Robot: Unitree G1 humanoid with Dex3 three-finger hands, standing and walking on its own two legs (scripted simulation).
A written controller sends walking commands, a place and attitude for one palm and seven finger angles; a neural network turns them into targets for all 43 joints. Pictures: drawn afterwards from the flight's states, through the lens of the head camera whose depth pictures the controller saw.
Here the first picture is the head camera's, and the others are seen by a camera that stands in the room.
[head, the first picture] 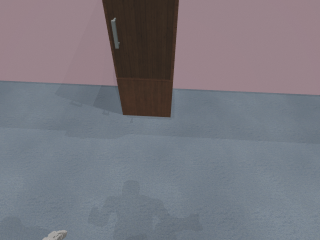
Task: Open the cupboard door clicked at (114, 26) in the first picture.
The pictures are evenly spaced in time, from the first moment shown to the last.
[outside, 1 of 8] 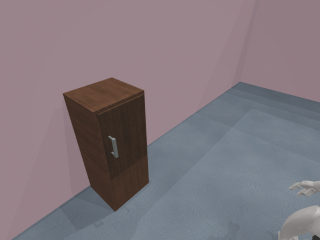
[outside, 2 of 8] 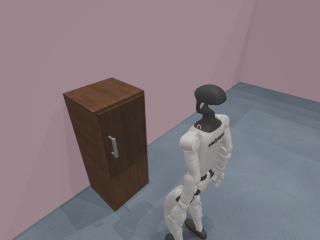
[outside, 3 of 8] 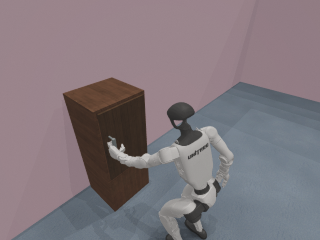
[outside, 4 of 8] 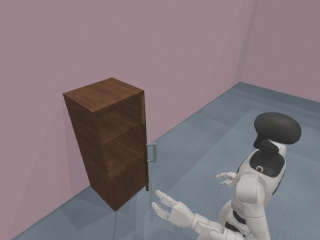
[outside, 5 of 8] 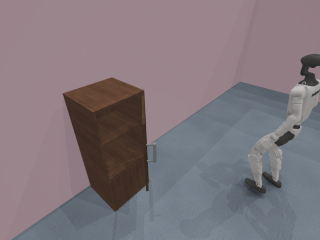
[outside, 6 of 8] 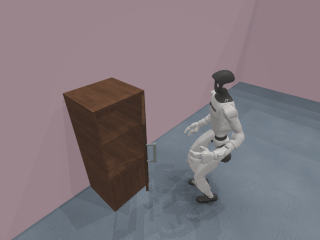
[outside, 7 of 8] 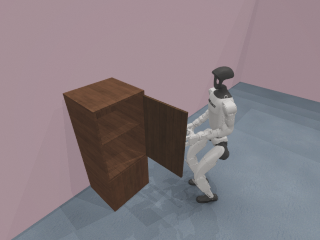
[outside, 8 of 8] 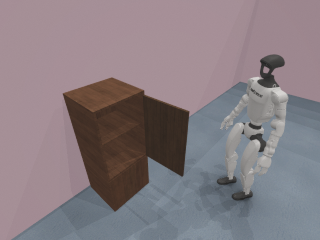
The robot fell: no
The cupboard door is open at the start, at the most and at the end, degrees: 0 93 93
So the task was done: yes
